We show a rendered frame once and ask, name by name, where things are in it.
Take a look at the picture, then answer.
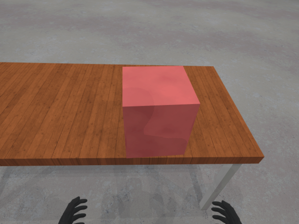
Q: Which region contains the left robot hand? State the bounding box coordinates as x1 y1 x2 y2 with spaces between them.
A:
58 196 87 224

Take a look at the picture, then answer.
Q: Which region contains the table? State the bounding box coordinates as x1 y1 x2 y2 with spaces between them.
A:
0 62 264 210

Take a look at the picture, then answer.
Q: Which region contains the right robot hand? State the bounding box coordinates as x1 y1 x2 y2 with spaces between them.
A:
211 200 242 224

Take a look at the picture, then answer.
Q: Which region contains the carton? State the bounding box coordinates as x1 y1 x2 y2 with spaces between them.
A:
122 66 200 158

